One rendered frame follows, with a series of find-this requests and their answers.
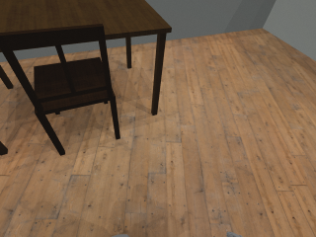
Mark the table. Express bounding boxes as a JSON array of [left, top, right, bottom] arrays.
[[0, 0, 172, 156]]

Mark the chair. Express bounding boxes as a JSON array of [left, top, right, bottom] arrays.
[[0, 24, 120, 156]]

